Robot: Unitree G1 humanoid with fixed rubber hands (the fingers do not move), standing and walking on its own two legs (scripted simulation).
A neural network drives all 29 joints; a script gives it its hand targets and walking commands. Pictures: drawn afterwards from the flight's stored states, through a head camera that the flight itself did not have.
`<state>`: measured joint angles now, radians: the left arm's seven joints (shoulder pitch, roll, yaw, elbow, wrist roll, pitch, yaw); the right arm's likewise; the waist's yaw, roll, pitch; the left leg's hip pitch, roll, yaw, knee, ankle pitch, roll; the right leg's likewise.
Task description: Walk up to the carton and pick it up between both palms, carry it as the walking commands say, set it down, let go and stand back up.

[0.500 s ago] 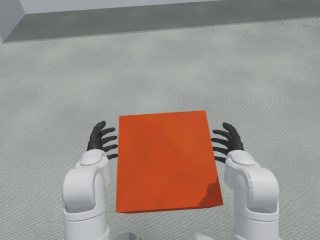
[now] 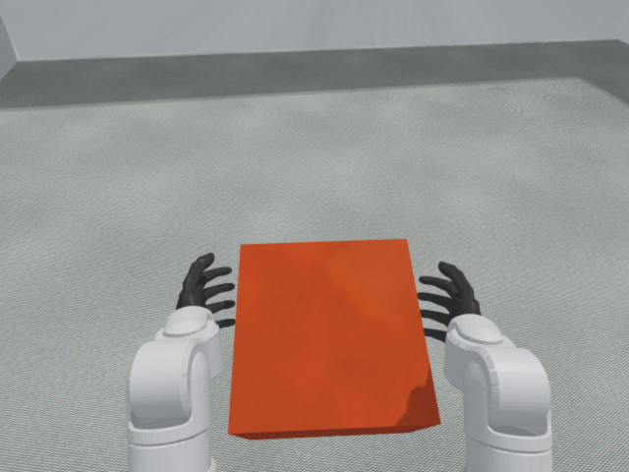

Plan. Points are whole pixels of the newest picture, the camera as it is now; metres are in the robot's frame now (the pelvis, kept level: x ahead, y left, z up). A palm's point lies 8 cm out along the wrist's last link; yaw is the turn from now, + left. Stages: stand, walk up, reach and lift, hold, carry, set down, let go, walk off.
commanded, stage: carry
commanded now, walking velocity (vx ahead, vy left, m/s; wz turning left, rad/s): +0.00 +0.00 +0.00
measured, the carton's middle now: (327, 341) +0.29 +0.01 +0.02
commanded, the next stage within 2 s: none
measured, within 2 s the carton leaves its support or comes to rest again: neither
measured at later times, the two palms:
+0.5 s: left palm (229, 349) +0.21 +0.12 +0.12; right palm (519, 373) +0.20 -0.18 +0.12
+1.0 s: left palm (220, 349) +0.22 +0.13 +0.11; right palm (505, 374) +0.20 -0.17 +0.11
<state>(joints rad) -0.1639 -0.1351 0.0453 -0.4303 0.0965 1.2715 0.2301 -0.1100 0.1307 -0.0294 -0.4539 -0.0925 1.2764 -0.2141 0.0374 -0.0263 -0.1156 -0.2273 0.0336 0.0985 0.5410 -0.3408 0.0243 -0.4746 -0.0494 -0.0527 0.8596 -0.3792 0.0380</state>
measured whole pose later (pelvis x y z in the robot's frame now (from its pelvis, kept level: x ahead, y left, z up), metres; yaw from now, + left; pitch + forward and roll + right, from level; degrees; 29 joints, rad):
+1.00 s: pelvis -0.05 -0.02 +0.00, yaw -1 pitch +1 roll +0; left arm -0.18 -0.14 0.05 -0.38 0.11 1.24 0.22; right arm -0.14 0.13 -0.05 -0.44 -0.10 1.28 -0.22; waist 0.00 0.00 -0.09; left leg -0.29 0.04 0.11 0.52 -0.26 0.00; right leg -0.34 -0.05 -0.09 0.51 -0.19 0.00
